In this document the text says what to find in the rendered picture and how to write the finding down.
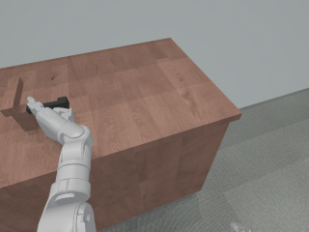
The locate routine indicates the counter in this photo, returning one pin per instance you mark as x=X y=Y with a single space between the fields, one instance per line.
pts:
x=156 y=119

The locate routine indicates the robot right hand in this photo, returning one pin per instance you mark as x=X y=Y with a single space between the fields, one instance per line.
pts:
x=239 y=228

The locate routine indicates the robot left hand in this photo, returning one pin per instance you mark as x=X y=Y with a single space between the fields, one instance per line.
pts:
x=50 y=120

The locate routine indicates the left robot forearm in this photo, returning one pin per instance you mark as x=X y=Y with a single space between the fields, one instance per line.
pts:
x=74 y=166

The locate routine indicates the tap lever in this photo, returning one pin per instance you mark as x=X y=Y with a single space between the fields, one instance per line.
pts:
x=61 y=102

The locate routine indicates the left robot upper arm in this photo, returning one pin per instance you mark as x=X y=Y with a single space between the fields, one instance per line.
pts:
x=73 y=217

